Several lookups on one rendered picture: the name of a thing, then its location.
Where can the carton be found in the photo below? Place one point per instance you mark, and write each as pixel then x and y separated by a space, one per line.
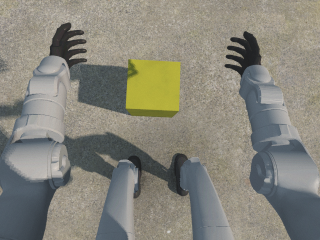
pixel 153 88

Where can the left robot shin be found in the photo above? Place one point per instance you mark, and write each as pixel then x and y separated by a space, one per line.
pixel 124 162

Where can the robot right upper arm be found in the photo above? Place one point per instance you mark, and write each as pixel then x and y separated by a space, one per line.
pixel 289 180

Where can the robot left upper arm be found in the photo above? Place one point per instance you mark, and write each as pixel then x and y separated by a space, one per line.
pixel 30 174

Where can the robot left forearm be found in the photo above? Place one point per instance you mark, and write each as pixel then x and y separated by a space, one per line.
pixel 44 104

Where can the robot right hand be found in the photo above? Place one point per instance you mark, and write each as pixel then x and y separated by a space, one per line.
pixel 251 53

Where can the robot right forearm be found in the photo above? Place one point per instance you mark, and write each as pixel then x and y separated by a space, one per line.
pixel 268 115

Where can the robot left hand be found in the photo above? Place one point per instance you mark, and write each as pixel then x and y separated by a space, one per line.
pixel 61 45

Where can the robot right thigh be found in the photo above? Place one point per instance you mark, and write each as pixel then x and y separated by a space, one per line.
pixel 209 221

